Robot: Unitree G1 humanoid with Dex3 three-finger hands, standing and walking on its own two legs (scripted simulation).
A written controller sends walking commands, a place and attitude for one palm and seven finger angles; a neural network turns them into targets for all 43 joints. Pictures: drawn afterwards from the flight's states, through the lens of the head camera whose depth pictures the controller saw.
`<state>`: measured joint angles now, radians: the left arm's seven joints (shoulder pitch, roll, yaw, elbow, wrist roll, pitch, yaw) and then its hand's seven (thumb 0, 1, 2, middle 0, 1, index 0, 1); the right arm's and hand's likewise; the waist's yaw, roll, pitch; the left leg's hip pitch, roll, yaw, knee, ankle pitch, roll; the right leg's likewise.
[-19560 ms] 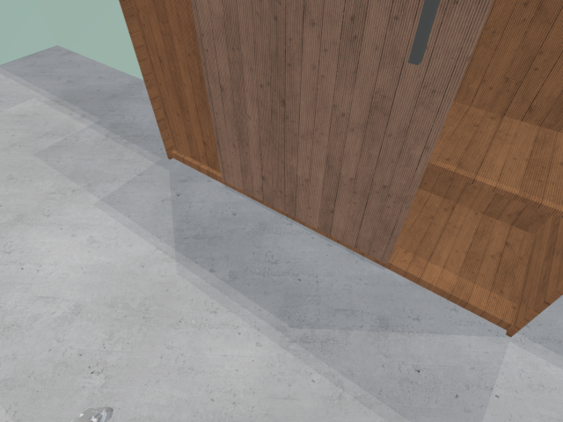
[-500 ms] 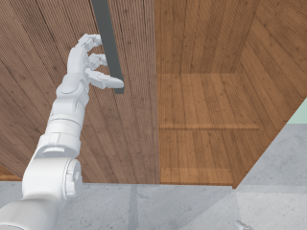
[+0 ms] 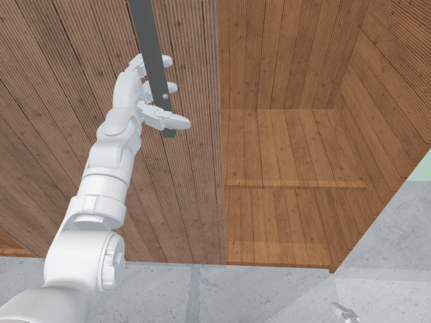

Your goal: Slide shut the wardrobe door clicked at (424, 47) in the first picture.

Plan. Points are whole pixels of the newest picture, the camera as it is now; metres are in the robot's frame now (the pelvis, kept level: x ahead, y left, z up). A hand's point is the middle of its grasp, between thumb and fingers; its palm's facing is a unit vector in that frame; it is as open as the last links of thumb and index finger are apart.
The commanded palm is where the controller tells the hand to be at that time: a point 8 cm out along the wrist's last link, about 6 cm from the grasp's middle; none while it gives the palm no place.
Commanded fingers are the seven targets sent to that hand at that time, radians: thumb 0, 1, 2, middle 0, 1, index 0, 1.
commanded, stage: slide the fingers in behind the handle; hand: left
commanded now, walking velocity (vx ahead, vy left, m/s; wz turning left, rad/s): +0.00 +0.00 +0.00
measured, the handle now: (157, 59) +0.49 +0.11 +0.27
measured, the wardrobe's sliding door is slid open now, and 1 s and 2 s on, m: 0.48 0.48 0.48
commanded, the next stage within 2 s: grip the handle and tug to test in 0.68 s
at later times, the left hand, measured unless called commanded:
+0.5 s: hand (168, 95) +0.44 +0.09 +0.23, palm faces -0.03 -1.00 +0.00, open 14.0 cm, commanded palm +0.42 +0.14 +0.22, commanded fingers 0.00 -0.50 0.30 -0.30 -1.20 -0.30 -1.20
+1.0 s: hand (167, 96) +0.44 +0.10 +0.22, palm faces -0.02 -1.00 +0.00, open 12.9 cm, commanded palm +0.42 +0.15 +0.22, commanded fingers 0.00 0.06 0.54 -0.36 -1.28 -0.36 -1.28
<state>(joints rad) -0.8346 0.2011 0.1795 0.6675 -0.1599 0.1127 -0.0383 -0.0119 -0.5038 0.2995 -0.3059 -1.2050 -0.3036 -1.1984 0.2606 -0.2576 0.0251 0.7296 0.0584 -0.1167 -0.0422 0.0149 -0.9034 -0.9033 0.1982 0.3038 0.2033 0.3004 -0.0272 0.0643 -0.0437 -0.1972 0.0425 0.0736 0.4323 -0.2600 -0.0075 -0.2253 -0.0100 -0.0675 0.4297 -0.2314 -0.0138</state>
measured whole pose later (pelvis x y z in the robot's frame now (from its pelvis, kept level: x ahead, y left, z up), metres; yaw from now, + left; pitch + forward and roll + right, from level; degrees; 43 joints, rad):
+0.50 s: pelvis +0.00 +0.01 +0.00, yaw +0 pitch +1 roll +0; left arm -0.85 0.18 0.16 0.67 -0.15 0.12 0.01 -0.01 -0.50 0.30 -0.30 -1.21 -0.30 -1.20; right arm 0.27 -0.24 0.03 0.74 0.05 -0.10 -0.04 0.02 -0.90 -0.90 0.20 0.30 0.20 0.30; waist -0.03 0.06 -0.04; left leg -0.19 0.04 0.08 0.42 -0.25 0.00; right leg -0.22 -0.01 -0.06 0.42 -0.22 -0.01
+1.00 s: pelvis -0.01 +0.01 +0.00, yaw -1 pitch +1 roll +0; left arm -0.85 0.19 0.17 0.67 -0.14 0.12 0.02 -0.01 -0.33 0.38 -0.32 -1.22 -0.32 -1.22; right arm 0.28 -0.24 0.02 0.74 0.05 -0.10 -0.04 0.01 -0.90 -0.90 0.20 0.30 0.20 0.30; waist -0.04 0.06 -0.04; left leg -0.19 0.04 0.09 0.42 -0.25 0.00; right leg -0.22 -0.01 -0.05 0.40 -0.21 0.00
